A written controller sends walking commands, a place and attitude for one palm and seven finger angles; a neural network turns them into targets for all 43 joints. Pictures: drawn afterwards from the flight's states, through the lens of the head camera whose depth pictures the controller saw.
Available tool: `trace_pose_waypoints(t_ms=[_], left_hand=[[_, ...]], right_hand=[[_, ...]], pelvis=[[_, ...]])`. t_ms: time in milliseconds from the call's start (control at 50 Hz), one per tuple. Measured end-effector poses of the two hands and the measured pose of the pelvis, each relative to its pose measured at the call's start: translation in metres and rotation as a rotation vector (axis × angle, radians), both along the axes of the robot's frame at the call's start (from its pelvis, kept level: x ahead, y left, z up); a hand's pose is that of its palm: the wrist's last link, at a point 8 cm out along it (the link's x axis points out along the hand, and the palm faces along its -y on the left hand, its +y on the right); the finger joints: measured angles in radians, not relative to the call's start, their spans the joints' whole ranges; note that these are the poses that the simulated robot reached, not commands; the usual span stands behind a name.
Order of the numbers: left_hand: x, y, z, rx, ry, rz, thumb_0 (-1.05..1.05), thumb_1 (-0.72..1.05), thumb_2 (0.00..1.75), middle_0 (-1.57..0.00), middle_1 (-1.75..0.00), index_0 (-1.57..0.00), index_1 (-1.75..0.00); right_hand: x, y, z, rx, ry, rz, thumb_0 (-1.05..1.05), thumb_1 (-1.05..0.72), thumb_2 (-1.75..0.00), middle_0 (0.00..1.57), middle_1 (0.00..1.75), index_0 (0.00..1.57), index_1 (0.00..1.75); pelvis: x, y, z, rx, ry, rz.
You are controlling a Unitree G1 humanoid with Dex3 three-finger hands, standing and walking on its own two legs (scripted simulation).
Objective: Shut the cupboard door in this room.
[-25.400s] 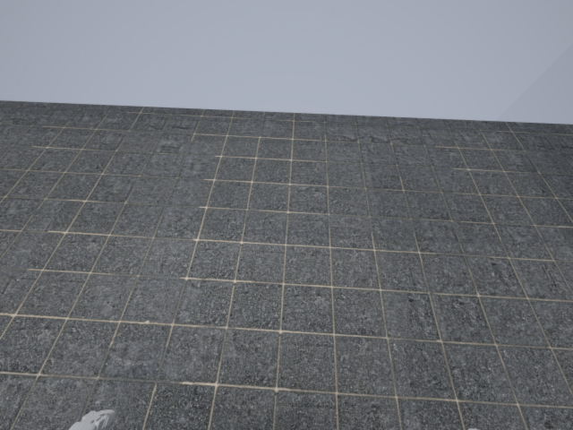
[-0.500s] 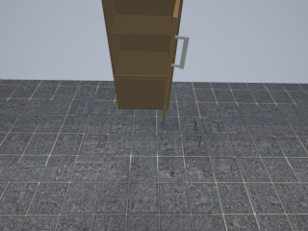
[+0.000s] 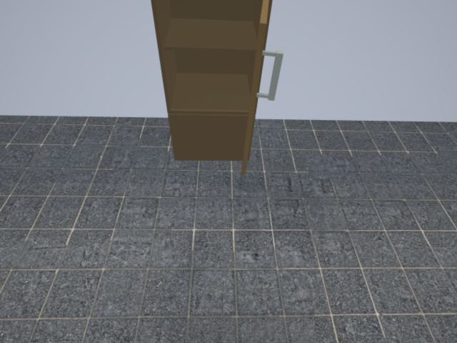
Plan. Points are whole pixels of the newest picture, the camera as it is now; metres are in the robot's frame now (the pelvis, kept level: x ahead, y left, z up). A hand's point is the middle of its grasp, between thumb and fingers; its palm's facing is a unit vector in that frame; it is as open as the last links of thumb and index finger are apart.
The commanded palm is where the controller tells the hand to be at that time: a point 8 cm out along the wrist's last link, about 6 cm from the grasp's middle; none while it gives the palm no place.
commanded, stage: look at it before walking up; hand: left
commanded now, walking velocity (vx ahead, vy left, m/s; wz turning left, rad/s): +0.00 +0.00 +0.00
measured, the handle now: (268, 76) +0.86 -0.08 +0.03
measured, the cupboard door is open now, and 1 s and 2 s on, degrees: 80 80 80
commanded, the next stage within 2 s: walk around to get in front in 1.06 s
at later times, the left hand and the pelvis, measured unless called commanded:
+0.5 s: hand out of the picture +0.02 +0.23 -0.17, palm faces -0.01 -0.96 -0.27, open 7.4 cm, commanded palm none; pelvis +0.01 +0.01 +0.00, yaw +0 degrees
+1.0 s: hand out of the picture +0.08 +0.24 -0.16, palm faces -0.03 -0.95 -0.32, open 7.4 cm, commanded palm none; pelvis +0.02 +0.00 +0.00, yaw +0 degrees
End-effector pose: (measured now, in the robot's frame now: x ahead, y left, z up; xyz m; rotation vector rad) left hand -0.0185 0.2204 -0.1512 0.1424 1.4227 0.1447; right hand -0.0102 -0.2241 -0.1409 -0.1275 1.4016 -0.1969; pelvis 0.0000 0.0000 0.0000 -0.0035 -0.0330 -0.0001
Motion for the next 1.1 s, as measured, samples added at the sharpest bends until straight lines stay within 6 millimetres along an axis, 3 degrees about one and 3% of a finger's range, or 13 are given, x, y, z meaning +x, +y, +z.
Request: trace_pose_waypoints(t_ms=[320,560,840,1100], left_hand=[[0.019,0.036,0.007,0.053,-0.024,-0.023,0.01,0.91,0.90,-0.20,-0.30,-0.20,-0.30],[0.046,0.056,0.014,0.096,-0.073,-0.046,0.01,0.91,0.90,-0.20,-0.30,-0.20,-0.30],[0.078,0.065,0.022,0.127,-0.118,-0.072,0.01,0.91,0.90,-0.20,-0.30,-0.20,-0.30],[0.098,0.061,0.027,0.143,-0.136,-0.084,0.01,0.90,0.90,-0.20,-0.30,-0.21,-0.30]], right_hand=[[0.033,-0.018,0.008,-0.058,-0.063,0.040,0.00,-0.91,-0.90,0.20,0.30,0.21,0.30],[0.065,-0.036,0.016,-0.095,-0.119,0.078,0.00,-0.91,-0.90,0.20,0.30,0.21,0.30],[0.091,-0.055,0.023,-0.124,-0.145,0.111,0.00,-0.91,-0.90,0.20,0.30,0.21,0.30],[0.106,-0.069,0.024,-0.131,-0.150,0.125,0.00,-0.91,-0.90,0.21,0.30,0.21,0.30]], pelvis=[[0.002,0.009,0.001,0.003,0.005,0.000],[0.007,0.009,0.002,0.004,0.008,0.001],[0.016,0.004,0.003,0.008,0.017,0.005],[0.026,-0.006,0.004,0.012,0.021,0.005]])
